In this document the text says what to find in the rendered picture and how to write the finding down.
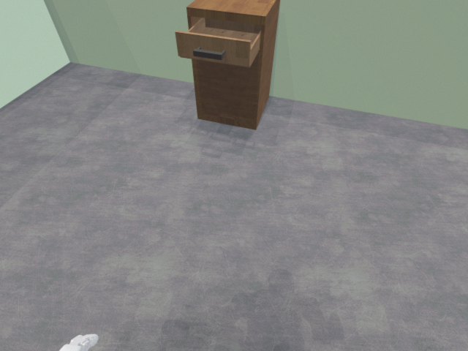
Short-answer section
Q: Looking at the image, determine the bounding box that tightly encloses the cabinet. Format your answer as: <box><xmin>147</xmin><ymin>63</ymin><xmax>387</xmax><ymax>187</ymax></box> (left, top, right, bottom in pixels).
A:
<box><xmin>186</xmin><ymin>0</ymin><xmax>280</xmax><ymax>130</ymax></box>

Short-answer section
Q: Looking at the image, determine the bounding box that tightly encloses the robot left hand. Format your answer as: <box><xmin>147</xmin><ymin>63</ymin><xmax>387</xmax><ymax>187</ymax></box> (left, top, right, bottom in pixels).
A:
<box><xmin>59</xmin><ymin>334</ymin><xmax>99</xmax><ymax>351</ymax></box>

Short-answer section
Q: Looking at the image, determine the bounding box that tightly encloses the drawer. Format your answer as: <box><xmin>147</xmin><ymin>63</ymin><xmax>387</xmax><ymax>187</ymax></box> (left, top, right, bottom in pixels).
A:
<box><xmin>175</xmin><ymin>18</ymin><xmax>261</xmax><ymax>68</ymax></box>

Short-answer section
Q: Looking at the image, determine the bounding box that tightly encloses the handle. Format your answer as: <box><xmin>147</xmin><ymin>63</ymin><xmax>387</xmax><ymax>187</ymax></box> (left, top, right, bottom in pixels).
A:
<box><xmin>193</xmin><ymin>47</ymin><xmax>225</xmax><ymax>60</ymax></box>

